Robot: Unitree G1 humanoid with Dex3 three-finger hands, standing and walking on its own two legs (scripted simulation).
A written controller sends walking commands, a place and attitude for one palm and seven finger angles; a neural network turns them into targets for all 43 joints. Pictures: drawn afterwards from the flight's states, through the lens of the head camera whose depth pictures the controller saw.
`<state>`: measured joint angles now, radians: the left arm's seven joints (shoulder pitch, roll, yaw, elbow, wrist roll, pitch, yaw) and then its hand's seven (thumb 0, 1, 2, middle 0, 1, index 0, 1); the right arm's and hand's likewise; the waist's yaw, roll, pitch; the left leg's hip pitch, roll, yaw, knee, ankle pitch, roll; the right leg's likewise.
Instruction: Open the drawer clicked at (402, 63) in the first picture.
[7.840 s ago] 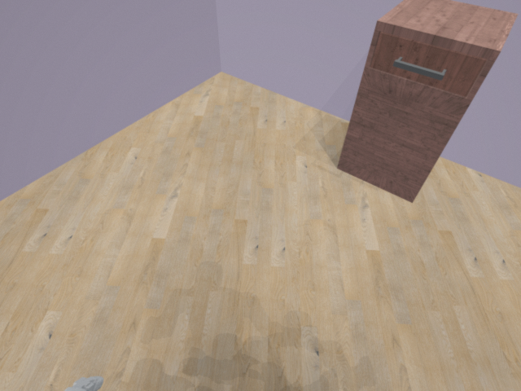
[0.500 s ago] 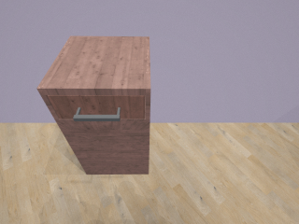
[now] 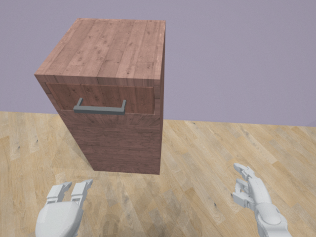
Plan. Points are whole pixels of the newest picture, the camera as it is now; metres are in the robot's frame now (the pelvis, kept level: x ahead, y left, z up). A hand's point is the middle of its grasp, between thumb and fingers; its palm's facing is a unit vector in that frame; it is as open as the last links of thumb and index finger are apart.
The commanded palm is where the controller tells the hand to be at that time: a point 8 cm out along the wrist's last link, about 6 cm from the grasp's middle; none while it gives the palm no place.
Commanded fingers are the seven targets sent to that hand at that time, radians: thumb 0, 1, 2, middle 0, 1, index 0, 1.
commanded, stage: raise the hand with hooked fingers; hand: left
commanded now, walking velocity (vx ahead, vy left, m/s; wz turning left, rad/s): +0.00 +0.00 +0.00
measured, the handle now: (100, 106) +0.52 +0.32 -0.05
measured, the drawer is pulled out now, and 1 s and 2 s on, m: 0.00 0.00 0.00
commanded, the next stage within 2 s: move the hooked fingers above the handle in 1.40 s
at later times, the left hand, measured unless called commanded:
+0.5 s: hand (79, 166) +0.24 +0.24 +0.04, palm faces +0.05 -0.09 -0.99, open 12.0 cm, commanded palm +0.22 +0.25 +0.10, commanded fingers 0.00 -0.29 0.39 -0.28 -1.07 -0.28 -1.07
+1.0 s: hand (66, 129) +0.30 +0.28 +0.11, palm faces +0.06 -0.08 -0.99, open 13.8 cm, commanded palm +0.28 +0.28 +0.17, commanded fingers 0.00 -0.50 0.30 -0.30 -1.20 -0.30 -1.20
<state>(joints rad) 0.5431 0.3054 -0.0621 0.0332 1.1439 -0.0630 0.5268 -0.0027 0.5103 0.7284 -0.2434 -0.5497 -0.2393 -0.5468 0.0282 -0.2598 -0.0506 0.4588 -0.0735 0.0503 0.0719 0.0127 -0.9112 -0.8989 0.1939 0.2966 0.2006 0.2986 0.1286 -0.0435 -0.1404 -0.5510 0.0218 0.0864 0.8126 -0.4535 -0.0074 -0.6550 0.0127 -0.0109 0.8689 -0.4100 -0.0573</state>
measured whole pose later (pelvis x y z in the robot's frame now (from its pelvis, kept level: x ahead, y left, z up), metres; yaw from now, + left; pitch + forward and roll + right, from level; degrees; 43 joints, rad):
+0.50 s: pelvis +0.01 +0.00 +0.02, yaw -1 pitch +9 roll +1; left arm 0.30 0.37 0.00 0.00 0.99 -0.02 0.38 0.00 -0.07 0.48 -0.29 -0.92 -0.29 -0.92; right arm 0.18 -0.27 -0.05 0.63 -0.04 0.06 -0.01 0.02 -0.91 -0.90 0.20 0.30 0.20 0.30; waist 0.06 0.05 -0.08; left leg -0.41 0.00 0.00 0.66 -0.40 -0.02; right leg -0.51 0.04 0.00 0.71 -0.35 -0.05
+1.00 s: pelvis +0.00 +0.04 +0.04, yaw +0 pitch +1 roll +0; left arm -0.10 0.42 -0.11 0.14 0.98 0.12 0.12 -0.01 -0.48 0.30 -0.32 -1.19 -0.31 -1.19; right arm 0.12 -0.20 0.03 0.59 0.01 0.07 -0.02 0.01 -0.91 -0.90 0.20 0.30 0.20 0.30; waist 0.09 0.06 -0.03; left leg -0.21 -0.04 -0.01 0.50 -0.31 0.03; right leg -0.28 -0.01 0.00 0.51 -0.25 0.00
